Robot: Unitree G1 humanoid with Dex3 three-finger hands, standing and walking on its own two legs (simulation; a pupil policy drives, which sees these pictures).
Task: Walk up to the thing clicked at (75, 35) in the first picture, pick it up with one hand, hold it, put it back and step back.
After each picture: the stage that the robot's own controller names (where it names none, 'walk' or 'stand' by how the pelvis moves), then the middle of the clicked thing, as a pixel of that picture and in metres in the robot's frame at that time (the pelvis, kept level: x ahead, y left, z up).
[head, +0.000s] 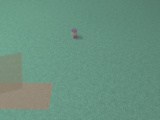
stand; (74, 34) +1.54 +0.08 -0.72
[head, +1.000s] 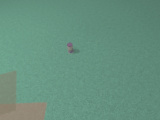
walk; (70, 48) +1.41 +0.24 -0.70
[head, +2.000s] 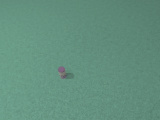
walk; (62, 72) +0.90 +0.28 -0.71
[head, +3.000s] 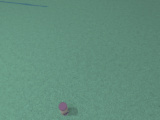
walk; (63, 109) +0.54 +0.21 -0.71
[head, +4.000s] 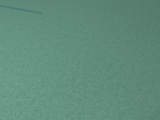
stand; out of the picture +0.35 +0.18 -0.70
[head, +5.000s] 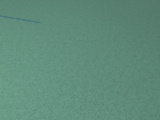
stand; out of the picture +0.32 +0.17 -0.72
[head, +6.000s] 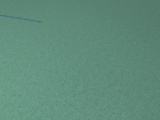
stand; out of the picture +0.33 +0.17 -0.73
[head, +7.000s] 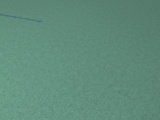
stand; out of the picture +0.32 +0.18 -0.73
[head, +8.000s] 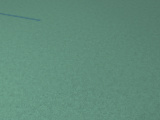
stand; out of the picture +0.32 +0.18 -0.73
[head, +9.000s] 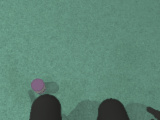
go down; (38, 86) +0.37 +0.21 -0.45
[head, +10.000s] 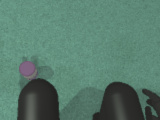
go down; (29, 71) +0.39 +0.24 -0.32
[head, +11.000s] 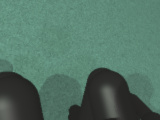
close in; out of the picture +0.35 +0.28 -0.23
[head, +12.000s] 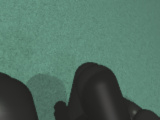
close; out of the picture +0.36 +0.29 -0.21
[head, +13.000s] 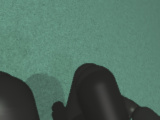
lift; out of the picture +0.35 +0.29 -0.22
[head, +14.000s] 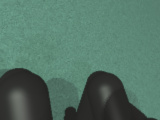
lift; out of the picture +0.30 +0.26 -0.18
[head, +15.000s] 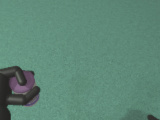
lift; (26, 89) +0.32 +0.19 +0.01
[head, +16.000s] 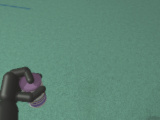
hold; (34, 91) +0.33 +0.17 +0.00
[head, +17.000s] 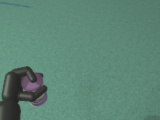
hold; (35, 90) +0.33 +0.17 -0.01
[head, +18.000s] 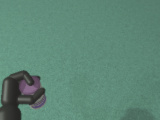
crouch; (33, 93) +0.33 +0.17 -0.06
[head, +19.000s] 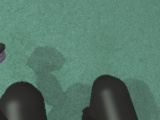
lower; out of the picture +0.44 +0.26 -0.11
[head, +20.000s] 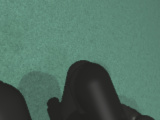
lower; out of the picture +0.40 +0.30 -0.22
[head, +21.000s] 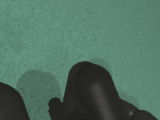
lower; out of the picture +0.40 +0.31 -0.22
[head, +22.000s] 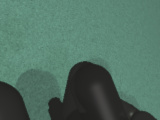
lower; out of the picture +0.39 +0.31 -0.22
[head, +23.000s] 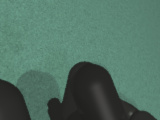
lower; out of the picture +0.39 +0.31 -0.22
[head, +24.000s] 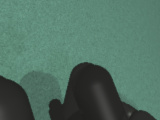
open; out of the picture +0.37 +0.28 -0.22
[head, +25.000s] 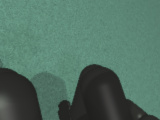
stand; out of the picture +0.36 +0.27 -0.23
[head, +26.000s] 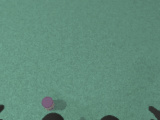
walk; (48, 103) +0.37 +0.19 -0.54
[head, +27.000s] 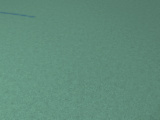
stand; out of the picture +0.34 +0.18 -0.67
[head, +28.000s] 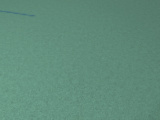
stand; out of the picture +0.34 +0.17 -0.67
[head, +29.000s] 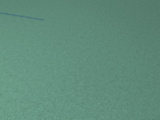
stand; out of the picture +0.36 +0.16 -0.72
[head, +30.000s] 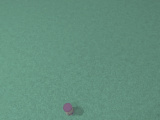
walk; (68, 109) +0.44 +0.19 -0.71
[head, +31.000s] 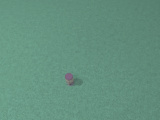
walk; (69, 79) +0.71 +0.15 -0.71
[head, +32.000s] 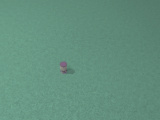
stand; (63, 67) +0.99 +0.15 -0.71
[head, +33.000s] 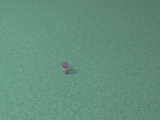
stand; (65, 68) +0.97 +0.16 -0.72
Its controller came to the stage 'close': yes
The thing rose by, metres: 0.70
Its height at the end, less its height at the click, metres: +0.00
